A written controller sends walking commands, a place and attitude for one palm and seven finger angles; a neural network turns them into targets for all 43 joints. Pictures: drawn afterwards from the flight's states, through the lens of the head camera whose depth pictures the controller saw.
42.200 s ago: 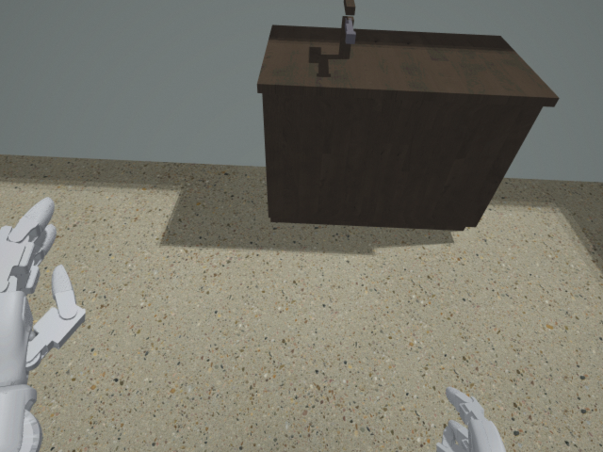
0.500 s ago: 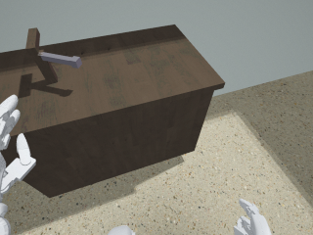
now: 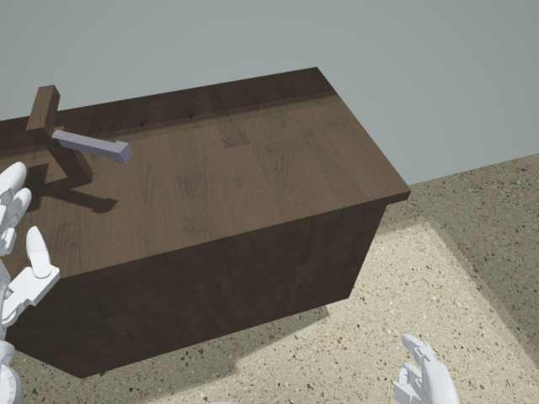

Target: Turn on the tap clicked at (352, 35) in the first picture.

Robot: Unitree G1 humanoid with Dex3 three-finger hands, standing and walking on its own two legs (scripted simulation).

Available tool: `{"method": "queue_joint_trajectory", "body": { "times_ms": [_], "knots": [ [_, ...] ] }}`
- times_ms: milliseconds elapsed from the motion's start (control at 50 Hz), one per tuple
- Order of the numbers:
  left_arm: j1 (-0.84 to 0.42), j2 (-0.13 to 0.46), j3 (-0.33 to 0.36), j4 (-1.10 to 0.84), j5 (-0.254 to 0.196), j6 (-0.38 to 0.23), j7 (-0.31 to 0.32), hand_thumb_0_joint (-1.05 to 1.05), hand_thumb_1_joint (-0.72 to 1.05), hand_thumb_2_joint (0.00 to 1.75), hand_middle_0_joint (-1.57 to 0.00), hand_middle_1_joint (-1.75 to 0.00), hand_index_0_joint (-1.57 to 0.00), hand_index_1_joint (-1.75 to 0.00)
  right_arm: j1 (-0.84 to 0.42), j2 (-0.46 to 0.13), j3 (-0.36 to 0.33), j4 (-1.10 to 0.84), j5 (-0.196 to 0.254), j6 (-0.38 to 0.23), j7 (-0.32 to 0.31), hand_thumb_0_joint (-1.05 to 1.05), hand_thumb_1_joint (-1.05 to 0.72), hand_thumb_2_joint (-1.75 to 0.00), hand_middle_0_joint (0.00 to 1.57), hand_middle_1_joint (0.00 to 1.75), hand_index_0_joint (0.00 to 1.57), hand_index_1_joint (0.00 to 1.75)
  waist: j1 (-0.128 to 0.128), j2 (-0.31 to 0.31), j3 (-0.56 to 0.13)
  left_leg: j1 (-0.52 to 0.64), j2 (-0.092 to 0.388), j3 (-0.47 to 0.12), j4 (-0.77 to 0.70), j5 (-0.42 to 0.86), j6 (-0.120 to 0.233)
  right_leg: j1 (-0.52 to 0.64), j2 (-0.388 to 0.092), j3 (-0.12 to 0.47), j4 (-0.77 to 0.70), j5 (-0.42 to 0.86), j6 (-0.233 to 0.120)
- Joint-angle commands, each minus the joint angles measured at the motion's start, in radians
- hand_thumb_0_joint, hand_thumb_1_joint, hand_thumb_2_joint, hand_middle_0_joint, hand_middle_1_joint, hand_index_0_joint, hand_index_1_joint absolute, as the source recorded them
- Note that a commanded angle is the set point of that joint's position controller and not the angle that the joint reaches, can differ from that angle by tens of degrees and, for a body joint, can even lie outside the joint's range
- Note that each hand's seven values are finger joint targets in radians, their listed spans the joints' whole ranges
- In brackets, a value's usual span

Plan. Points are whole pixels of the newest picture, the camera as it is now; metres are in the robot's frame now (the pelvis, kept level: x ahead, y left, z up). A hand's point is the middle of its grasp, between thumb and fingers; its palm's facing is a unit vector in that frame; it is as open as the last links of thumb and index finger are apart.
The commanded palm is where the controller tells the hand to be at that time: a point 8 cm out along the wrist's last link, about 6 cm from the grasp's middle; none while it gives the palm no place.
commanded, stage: come to a stop and stand still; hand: left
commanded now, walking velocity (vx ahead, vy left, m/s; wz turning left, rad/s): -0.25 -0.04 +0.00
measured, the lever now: (121, 152) +0.49 +0.32 +0.08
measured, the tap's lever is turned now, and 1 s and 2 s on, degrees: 55 55 55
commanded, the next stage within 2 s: none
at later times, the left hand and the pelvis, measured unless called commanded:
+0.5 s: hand (32, 247) +0.23 +0.27 +0.18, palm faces +0.44 -0.78 -0.44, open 7.4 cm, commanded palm +0.15 +0.27 +0.18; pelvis -0.02 -0.01 +0.01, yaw -1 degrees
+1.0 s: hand out of the picture +0.14 +0.34 +0.18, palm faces +0.43 -0.84 -0.33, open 7.4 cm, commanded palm +0.08 +0.36 +0.18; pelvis -0.08 +0.08 +0.01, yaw +2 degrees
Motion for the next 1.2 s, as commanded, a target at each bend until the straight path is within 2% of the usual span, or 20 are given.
{"method": "queue_joint_trajectory", "body": {
  "times_ms": [0, 20, 60, 140, 160, 380, 400, 420, 440, 480, 520, 560, 600, 660, 720, 760, 940, 1060, 1140, 1180],
  "knots": [
    [-0.061, 0.165, 0.071, -0.208, 0.012, -0.013, 0.018, 0.0, 0.9, 0.9, -0.2, -0.3, -0.2, -0.3, -0.064, -0.095, -0.039, -0.167, 0.0, -0.051, -0.009, 0.0, -0.9, -0.9, 0.2, 0.3, 0.2, 0.3, -0.03, 0.132, -0.265, 0.443, 0.232, -0.253, -0.068, 0.891, 0.145, -0.237, -0.01, 0.036, 0.135, 0.076, 0.062],
    [-0.071, 0.171, 0.07, -0.23, 0.024, -0.005, 0.019, 0.0, 0.9, 0.9, -0.2, -0.3, -0.2, -0.3, -0.071, -0.094, -0.037, -0.165, -0.007, -0.057, -0.004, 0.0, -0.9, -0.9, 0.2, 0.3, 0.2, 0.3, -0.021, 0.154, -0.24, 0.378, 0.243, -0.251, -0.101, 0.84, 0.134, -0.213, -0.013, 0.044, 0.084, -0.035, 0.046],
    [-0.032, 0.2, 0.101, -0.244, 0.027, 0.004, 0.025, 0.0, 0.9, 0.9, -0.2, -0.3, -0.2, -0.3, -0.088, -0.102, -0.031, -0.165, -0.01, -0.064, -0.007, 0.0, -0.9, -0.9, 0.2, 0.3, 0.2, 0.3, -0.013, 0.15, -0.203, 0.238, 0.224, -0.205, -0.119, 0.65, 0.093, -0.105, -0.027, 0.045, -0.071, 0.051, 0.036],
    [0.064, 0.205, 0.132, -0.292, 0.002, -0.002, 0.021, 0.0, 0.9, 0.9, -0.2, -0.3, -0.2, -0.3, -0.094, -0.102, -0.035, -0.195, -0.002, -0.043, -0.008, 0.0, -0.9, -0.9, 0.2, 0.3, 0.2, 0.3, -0.018, -0.051, -0.277, 0.112, 0.065, -0.059, 0.039, 0.348, -0.014, 0.065, -0.122, 0.165, -0.178, 0.891, 0.04],
    [0.076, 0.212, 0.147, -0.277, -0.005, -0.005, 0.024, 0.0, 0.9, 0.9, -0.2, -0.3, -0.2, -0.3, -0.09, -0.099, -0.034, -0.195, -0.003, -0.041, -0.012, 0.0, -0.9, -0.9, 0.2, 0.3, 0.2, 0.3, -0.016, -0.054, -0.299, 0.079, 0.051, -0.057, 0.031, 0.272, -0.019, 0.097, -0.137, 0.171, -0.158, 0.957, 0.038],
    [-0.08, 0.181, 0.064, -0.14, 0.0, 0.023, 0.01, 0.0, 0.9, 0.9, -0.2, -0.3, -0.2, -0.3, -0.108, -0.117, -0.041, -0.171, -0.005, -0.019, -0.042, 0.0, -0.9, -0.9, 0.2, 0.3, 0.2, 0.3, -0.021, -0.019, -0.224, 0.222, 0.032, -0.068, -0.065, 0.272, 0.005, -0.05, -0.069, 0.109, -0.281, 0.625, 0.082],
    [-1.098, 0.943, 0.634, -0.347, 0.14, -0.103, -0.004, 0.0, 0.9, 0.9, -0.2, -0.3, -0.2, -0.3, 0.029, -0.153, -0.086, -0.19, -0.03, -0.083, -0.037, 0.0, -0.9, -0.9, 0.2, 0.3, 0.2, 0.3, 0.002, -0.314, 0.06, 0.036, 0.01, 0.046, 0.066, 0.128, 0.003, -0.28, -0.115, 0.134, -0.41, 0.865, 0.205],
    [-0.541, 0.39, 0.268, 0.224, 0.085, -0.072, -0.049, 0.0, 0.9, 0.9, -0.2, -0.3, -0.2, -0.3, -0.054, -0.063, -0.039, -0.123, -0.022, -0.086, -0.021, 0.0, -0.9, -0.9, 0.2, 0.3, 0.2, 0.3, 0.004, -0.27, -0.152, 0.052, -0.075, -0.04, 0.012, 0.112, 0.022, -0.094, -0.146, 0.166, -0.232, 0.915, 0.078],
    [-0.268, 0.203, 0.144, 0.294, 0.047, -0.077, -0.062, 0.0, 0.9, 0.9, -0.2, -0.3, -0.2, -0.3, -0.059, -0.12, -0.074, -0.186, 0.001, -0.103, -0.009, 0.0, -0.9, -0.9, 0.2, 0.3, 0.2, 0.3, 0.046, -0.134, -0.132, 0.093, -0.014, -0.022, -0.034, 0.123, 0.014, -0.065, -0.146, 0.24, -0.22, 0.959, 0.105],
    [-0.172, 0.068, -0.016, -0.002, 0.016, -0.129, -0.064, 0.0, 0.9, 0.9, -0.2, -0.3, -0.2, -0.3, -0.043, -0.123, -0.066, -0.192, 0.017, -0.111, 0.037, 0.0, -0.9, -0.9, 0.2, 0.3, 0.2, 0.3, 0.016, 0.128, -0.297, 0.153, 0.028, -0.044, -0.107, 0.261, 0.048, 0.079, -0.122, 0.161, -0.114, 0.713, 0.103],
    [-0.133, 0.143, 0.026, -0.135, 0.025, -0.133, -0.048, 0.0, 0.9, 0.9, -0.2, -0.3, -0.2, -0.3, -0.06, -0.135, -0.067, -0.205, 0.008, -0.125, 0.058, 0.0, -0.9, -0.9, 0.2, 0.3, 0.2, 0.3, 0.032, 0.033, -0.281, 0.155, 0.065, -0.089, -0.071, 0.267, 0.053, -0.009, -0.092, 0.155, -0.149, 0.468, 0.107],
    [-0.085, 0.201, 0.082, -0.161, 0.025, -0.133, -0.034, 0.0, 0.9, 0.9, -0.2, -0.3, -0.2, -0.3, -0.063, -0.125, -0.059, -0.212, 0.0, -0.131, 0.052, 0.0, -0.9, -0.9, 0.2, 0.3, 0.2, 0.3, 0.025, -0.065, -0.228, 0.096, 0.029, -0.095, -0.051, 0.083, 0.031, -0.064, -0.105, 0.19, -0.238, 0.294, 0.072],
    [-0.075, 0.237, 0.136, -0.17, 0.014, -0.143, -0.027, 0.0, 0.9, 0.9, -0.2, -0.3, -0.2, -0.3, -0.067, -0.122, -0.05, -0.213, -0.006, -0.132, 0.035, 0.0, -0.9, -0.9, 0.2, 0.3, 0.2, 0.3, 0.006, -0.079, -0.181, 0.09, 0.017, -0.116, -0.07, -0.046, 0.016, -0.139, -0.116, 0.195, -0.286, 0.078, 0.012],
    [-0.14, 0.246, 0.16, -0.17, 0.016, -0.158, -0.025, 0.0, 0.9, 0.9, -0.2, -0.3, -0.2, -0.3, -0.071, -0.114, -0.036, -0.206, -0.015, -0.132, 0.012, 0.0, -0.9, -0.9, 0.2, 0.3, 0.2, 0.3, -0.011, 0.017, -0.103, 0.099, 0.037, -0.159, -0.144, -0.183, 0.017, -0.241, -0.072, 0.181, -0.314, -0.125, -0.007],
    [-0.241, 0.221, 0.142, -0.15, 0.038, -0.165, -0.025, 0.0, 0.9, 0.9, -0.2, -0.3, -0.2, -0.3, -0.063, -0.123, -0.028, -0.198, -0.015, -0.144, 0.004, 0.0, -0.9, -0.9, 0.2, 0.3, 0.2, 0.3, -0.007, 0.183, -0.104, -0.058, 0.13, -0.259, -0.358, -0.456, 0.048, -0.068, 0.01, 0.074, -0.113, -0.038, 0.012],
    [-0.283, 0.201, 0.121, -0.146, 0.052, -0.163, -0.028, 0.0, 0.9, 0.9, -0.2, -0.3, -0.2, -0.3, -0.05, -0.12, -0.034, -0.193, -0.015, -0.158, 0.016, 0.0, -0.9, -0.9, 0.2, 0.3, 0.2, 0.3, 0.0, 0.211, -0.147, -0.093, 0.143, -0.241, -0.383, -0.492, 0.051, 0.013, 0.025, 0.03, -0.034, 0.008, 0.007],
    [-0.188, 0.151, 0.073, -0.127, 0.07, -0.106, -0.037, 0.0, 0.9, 0.9, -0.2, -0.3, -0.2, -0.3, -0.058, -0.115, -0.037, -0.169, -0.03, -0.146, 0.055, 0.0, -0.9, -0.9, 0.2, 0.3, 0.2, 0.3, 0.006, 0.106, -0.166, -0.082, 0.098, -0.167, -0.388, -0.515, -0.033, 0.052, 0.063, -0.005, -0.116, 0.008, -0.003],
    [-0.243, 0.179, 0.105, -0.138, 0.059, -0.083, -0.045, 0.0, 0.9, 0.9, -0.2, -0.3, -0.2, -0.3, -0.076, -0.095, -0.036, -0.16, -0.033, -0.113, 0.049, 0.0, -0.9, -0.9, 0.2, 0.3, 0.2, 0.3, -0.002, 0.012, -0.153, 0.08, 0.031, -0.056, -0.235, -0.425, -0.052, -0.139, 0.032, 0.044, -0.221, -0.063, -0.025],
    [-0.276, 0.157, 0.082, -0.16, 0.055, -0.069, -0.051, 0.0, 0.9, 0.9, -0.2, -0.3, -0.2, -0.3, -0.077, -0.095, -0.036, -0.153, -0.027, -0.109, 0.044, 0.0, -0.9, -0.9, 0.2, 0.3, 0.2, 0.3, -0.013, 0.01, -0.148, 0.195, 0.025, -0.062, -0.171, -0.39, -0.05, -0.292, 0.02, 0.067, -0.217, -0.125, -0.03],
    [-0.323, 0.166, 0.085, -0.172, 0.054, -0.057, -0.056, 0.0, 0.9, 0.9, -0.2, -0.3, -0.2, -0.3, -0.086, -0.101, -0.042, -0.156, -0.023, -0.11, 0.045, 0.0, -0.9, -0.9, 0.2, 0.3, 0.2, 0.3, -0.013, 0.088, -0.132, 0.173, 0.046, -0.071, -0.257, -0.475, -0.075, -0.312, 0.069, 0.006, -0.119, -0.153, -0.018]
  ]
}}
